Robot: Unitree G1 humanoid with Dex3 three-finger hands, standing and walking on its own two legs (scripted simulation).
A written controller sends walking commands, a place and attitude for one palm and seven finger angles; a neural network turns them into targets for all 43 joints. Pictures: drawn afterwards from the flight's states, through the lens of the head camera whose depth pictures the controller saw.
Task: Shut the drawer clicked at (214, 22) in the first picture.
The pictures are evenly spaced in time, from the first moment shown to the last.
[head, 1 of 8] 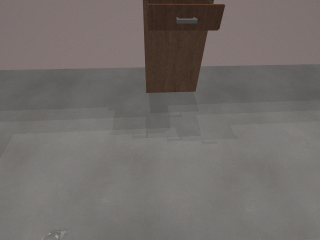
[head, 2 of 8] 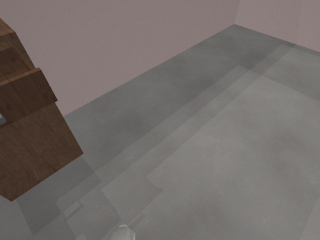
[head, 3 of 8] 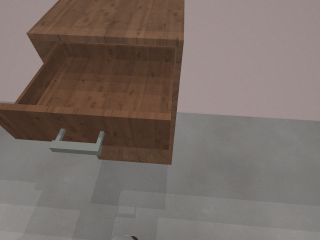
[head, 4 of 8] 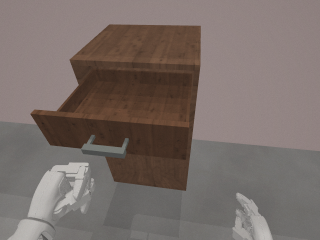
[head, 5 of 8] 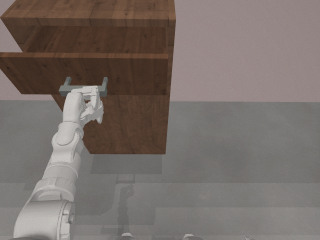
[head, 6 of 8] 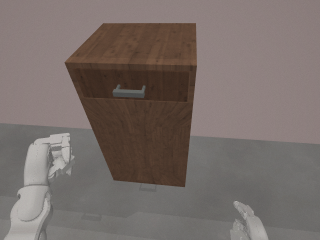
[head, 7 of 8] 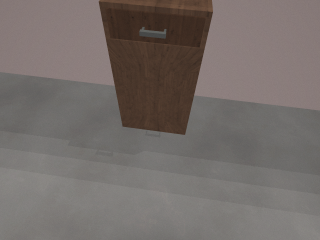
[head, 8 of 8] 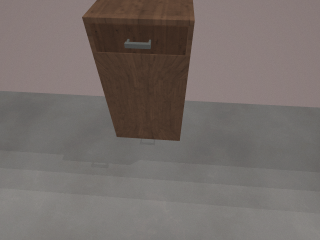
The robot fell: no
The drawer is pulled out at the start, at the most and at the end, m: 0.29 0.29 0.00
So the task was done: yes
